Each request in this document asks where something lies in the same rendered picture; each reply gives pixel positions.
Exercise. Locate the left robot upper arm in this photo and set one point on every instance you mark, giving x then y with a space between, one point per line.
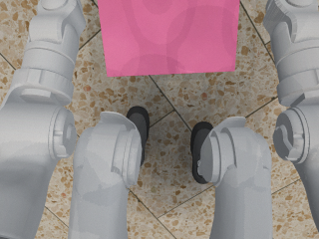
33 138

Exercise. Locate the right robot forearm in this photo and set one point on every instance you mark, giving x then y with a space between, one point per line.
293 27

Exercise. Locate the left robot forearm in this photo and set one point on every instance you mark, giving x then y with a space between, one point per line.
50 55

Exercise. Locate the right robot upper arm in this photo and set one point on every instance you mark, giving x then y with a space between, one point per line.
296 139

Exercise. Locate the carton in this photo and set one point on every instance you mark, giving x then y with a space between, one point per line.
167 37

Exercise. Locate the robot left foot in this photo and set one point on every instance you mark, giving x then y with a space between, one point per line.
140 117

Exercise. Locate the robot left shin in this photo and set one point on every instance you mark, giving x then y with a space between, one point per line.
82 143

